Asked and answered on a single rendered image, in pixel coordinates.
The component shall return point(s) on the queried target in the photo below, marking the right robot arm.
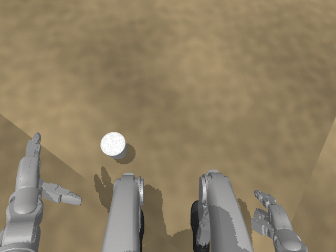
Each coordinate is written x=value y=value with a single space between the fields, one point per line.
x=286 y=240

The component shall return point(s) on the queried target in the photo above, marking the right robot hand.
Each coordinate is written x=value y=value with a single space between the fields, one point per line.
x=267 y=223

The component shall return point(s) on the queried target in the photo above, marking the cup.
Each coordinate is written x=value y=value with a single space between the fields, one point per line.
x=114 y=145

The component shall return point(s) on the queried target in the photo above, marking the left robot arm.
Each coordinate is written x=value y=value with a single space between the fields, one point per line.
x=23 y=216

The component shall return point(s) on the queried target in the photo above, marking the right robot foot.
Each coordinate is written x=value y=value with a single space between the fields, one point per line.
x=195 y=224

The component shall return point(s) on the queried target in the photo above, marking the left robot hand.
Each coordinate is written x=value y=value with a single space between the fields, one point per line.
x=28 y=175

